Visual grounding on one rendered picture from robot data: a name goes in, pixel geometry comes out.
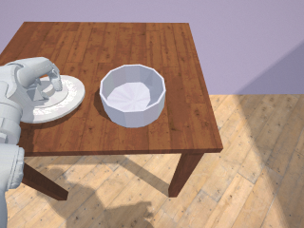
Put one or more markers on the pot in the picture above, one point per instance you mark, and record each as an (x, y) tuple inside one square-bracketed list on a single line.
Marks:
[(133, 95)]

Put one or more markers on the table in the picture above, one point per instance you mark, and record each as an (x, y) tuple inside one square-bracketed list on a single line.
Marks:
[(88, 51)]

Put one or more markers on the robot left forearm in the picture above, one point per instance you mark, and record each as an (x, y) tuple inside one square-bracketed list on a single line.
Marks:
[(15, 79)]

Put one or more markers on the left robot hand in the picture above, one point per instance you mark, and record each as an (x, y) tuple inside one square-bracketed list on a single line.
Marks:
[(42, 66)]

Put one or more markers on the robot left upper arm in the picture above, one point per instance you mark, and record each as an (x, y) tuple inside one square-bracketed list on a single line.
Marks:
[(11, 175)]

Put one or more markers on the knob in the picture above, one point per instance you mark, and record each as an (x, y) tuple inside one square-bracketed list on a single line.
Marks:
[(48, 89)]

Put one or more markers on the lid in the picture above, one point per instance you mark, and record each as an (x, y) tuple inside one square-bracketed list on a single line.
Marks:
[(58, 104)]

